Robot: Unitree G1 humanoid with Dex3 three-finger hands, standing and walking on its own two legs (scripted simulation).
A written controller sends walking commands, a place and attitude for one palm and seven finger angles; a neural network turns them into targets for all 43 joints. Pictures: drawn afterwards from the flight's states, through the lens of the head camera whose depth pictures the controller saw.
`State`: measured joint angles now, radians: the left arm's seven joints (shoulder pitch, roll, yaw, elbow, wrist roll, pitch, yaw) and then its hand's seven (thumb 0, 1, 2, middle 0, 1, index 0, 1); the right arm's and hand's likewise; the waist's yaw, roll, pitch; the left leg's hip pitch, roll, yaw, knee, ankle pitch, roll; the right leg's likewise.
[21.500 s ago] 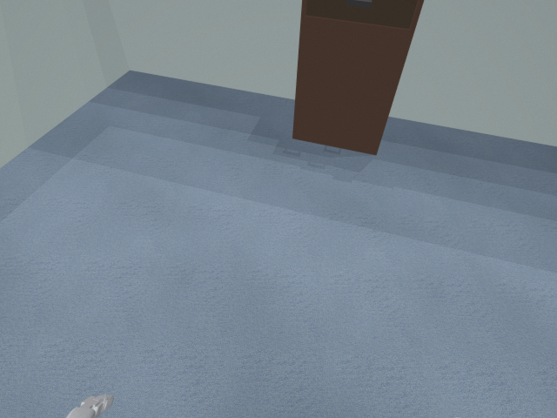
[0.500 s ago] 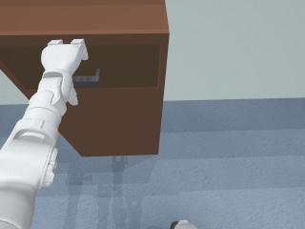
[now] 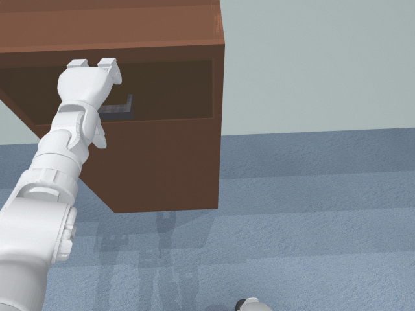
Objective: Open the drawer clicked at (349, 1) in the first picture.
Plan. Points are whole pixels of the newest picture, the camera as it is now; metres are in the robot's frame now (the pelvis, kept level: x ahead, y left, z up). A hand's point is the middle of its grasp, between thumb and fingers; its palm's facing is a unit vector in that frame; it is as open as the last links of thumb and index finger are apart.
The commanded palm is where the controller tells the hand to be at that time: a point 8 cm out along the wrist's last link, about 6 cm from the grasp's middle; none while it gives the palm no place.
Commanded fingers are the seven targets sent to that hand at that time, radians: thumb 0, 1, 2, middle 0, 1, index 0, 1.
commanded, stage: lift the fingers back up to retry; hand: left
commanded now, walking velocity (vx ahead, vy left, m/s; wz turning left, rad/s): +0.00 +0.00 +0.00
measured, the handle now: (110, 105) +0.55 +0.20 +0.04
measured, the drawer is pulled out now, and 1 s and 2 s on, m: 0.00 0.00 0.00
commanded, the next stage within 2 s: re-aim the fingers above the handle in 0.14 s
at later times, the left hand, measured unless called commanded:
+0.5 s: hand (89, 115) +0.49 +0.22 +0.08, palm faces -0.04 +0.01 -1.00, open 13.8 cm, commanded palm +0.48 +0.22 +0.14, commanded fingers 0.00 -0.50 0.30 -0.30 -1.20 -0.30 -1.20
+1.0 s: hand (107, 112) +0.49 +0.19 +0.08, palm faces -0.03 -0.02 -1.00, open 13.8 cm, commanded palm +0.47 +0.21 +0.14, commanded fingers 0.00 -0.50 0.30 -0.30 -1.20 -0.30 -1.20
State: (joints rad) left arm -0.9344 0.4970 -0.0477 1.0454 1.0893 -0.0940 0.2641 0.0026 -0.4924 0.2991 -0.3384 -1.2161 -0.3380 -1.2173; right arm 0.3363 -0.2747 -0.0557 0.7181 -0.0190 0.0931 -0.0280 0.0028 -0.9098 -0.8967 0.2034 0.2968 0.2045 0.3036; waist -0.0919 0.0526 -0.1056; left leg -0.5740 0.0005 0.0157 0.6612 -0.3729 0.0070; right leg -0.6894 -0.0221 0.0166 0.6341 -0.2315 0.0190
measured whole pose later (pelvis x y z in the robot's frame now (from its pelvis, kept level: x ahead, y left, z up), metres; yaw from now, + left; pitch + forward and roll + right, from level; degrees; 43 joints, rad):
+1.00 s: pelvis +0.01 +0.01 +0.00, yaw +0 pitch +15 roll +0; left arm -0.85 0.44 -0.07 0.97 1.08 -0.10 0.20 0.00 -0.49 0.30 -0.32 -1.20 -0.32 -1.20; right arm 0.33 -0.25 -0.06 0.70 -0.01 0.10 -0.03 0.00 -0.91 -0.90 0.20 0.30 0.20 0.30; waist -0.08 0.05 -0.10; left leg -0.51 0.00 0.03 0.62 -0.37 0.02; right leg -0.63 -0.03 0.03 0.60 -0.23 0.03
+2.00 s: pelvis +0.00 +0.00 +0.00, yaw +0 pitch +14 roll +0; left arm -0.82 0.47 -0.04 0.87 1.08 -0.14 0.30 0.01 -0.49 0.30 -0.32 -1.22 -0.32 -1.20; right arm 0.29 -0.27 -0.05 0.70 -0.02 0.09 -0.04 0.00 -0.91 -0.90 0.20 0.30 0.20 0.30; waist -0.07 0.04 -0.09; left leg -0.53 0.00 0.02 0.67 -0.39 0.01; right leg -0.65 -0.03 0.02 0.66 -0.25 0.02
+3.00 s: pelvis -0.01 -0.01 -0.01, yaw +0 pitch +17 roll +1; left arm -0.82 0.43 -0.05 1.00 1.12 -0.03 0.38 0.00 -0.49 0.30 -0.32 -1.21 -0.31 -1.19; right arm 0.27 -0.27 -0.07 0.71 -0.03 0.08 -0.01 0.00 -0.91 -0.90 0.20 0.30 0.20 0.30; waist -0.08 0.05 -0.11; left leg -0.62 0.01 0.02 0.72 -0.39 -0.01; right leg -0.75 -0.02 0.02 0.71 -0.26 0.00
